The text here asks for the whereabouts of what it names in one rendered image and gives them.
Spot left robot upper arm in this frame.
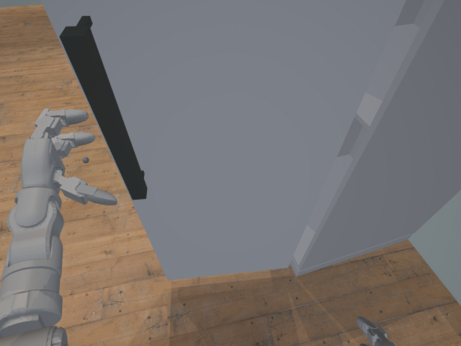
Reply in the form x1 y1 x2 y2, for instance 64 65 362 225
0 326 68 346

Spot fridge door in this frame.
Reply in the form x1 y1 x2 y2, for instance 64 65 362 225
41 0 406 280

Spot robot right hand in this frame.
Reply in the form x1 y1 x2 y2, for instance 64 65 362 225
357 316 395 346

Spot handle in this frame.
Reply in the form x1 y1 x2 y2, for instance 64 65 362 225
59 16 147 200

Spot robot left hand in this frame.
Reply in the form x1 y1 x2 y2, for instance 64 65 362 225
21 108 117 205

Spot left robot forearm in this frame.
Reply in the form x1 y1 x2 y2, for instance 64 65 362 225
0 187 64 338

